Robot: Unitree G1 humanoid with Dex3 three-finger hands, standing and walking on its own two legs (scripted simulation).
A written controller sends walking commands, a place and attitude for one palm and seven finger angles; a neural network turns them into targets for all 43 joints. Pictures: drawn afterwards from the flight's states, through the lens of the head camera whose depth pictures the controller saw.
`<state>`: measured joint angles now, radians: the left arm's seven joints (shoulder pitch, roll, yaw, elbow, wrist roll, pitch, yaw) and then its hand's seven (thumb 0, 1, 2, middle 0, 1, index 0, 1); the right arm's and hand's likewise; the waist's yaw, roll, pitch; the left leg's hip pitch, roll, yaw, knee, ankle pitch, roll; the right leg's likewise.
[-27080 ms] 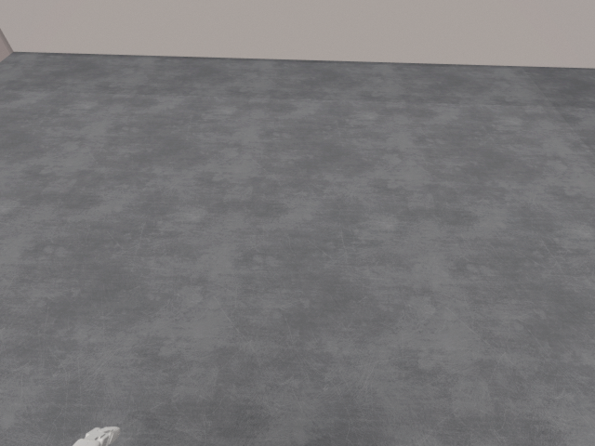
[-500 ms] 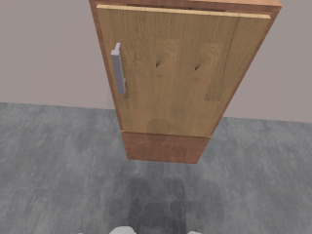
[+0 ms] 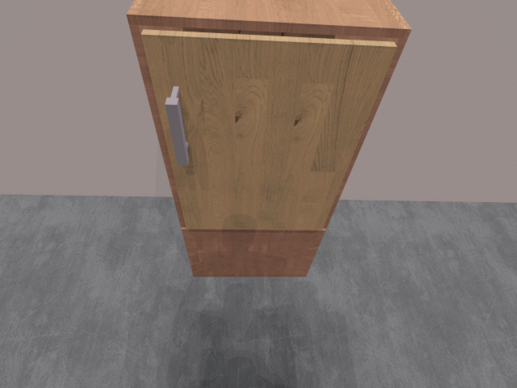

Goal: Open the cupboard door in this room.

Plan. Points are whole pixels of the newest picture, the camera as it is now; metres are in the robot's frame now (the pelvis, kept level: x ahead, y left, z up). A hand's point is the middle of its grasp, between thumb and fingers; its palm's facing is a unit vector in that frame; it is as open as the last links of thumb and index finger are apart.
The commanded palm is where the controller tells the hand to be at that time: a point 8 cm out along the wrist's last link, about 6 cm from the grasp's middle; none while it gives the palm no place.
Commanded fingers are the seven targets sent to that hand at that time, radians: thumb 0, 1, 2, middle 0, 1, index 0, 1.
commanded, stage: come to a stop and stand still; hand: left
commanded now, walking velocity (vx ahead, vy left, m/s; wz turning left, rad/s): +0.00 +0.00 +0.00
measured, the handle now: (179, 128) +0.57 +0.18 +0.06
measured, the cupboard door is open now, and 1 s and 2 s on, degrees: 0 0 0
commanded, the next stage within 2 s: look again from close up in 1.68 s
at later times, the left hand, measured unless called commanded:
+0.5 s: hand out of the picture +0.00 +0.10 -0.18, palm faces +0.07 -0.98 -0.18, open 7.3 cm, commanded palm none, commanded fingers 0.00 0.90 0.90 -0.20 -0.30 -0.20 -0.30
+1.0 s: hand out of the picture +0.03 +0.13 -0.18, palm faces +0.07 -0.98 -0.18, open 7.4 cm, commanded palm none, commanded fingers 0.00 0.90 0.90 -0.20 -0.30 -0.20 -0.30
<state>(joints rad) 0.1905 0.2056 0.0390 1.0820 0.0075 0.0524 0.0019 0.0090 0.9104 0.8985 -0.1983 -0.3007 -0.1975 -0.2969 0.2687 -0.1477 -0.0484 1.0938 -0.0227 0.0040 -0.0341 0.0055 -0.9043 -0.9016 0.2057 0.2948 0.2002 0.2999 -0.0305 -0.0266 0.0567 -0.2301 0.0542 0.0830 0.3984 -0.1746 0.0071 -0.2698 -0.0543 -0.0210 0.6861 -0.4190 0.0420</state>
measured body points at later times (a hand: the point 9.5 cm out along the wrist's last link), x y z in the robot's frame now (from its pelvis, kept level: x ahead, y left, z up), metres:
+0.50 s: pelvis +0.01 -0.06 -0.01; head +0.03 -0.07 +0.44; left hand +0.00 +0.16 -0.16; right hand +0.00 -0.27 -0.17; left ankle +0.01 +0.11 -0.75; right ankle -0.02 -0.15 -0.75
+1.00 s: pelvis +0.03 -0.04 +0.00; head +0.05 -0.03 +0.45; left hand +0.02 +0.19 -0.17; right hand +0.06 -0.27 -0.16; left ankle +0.01 +0.11 -0.75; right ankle -0.02 -0.15 -0.75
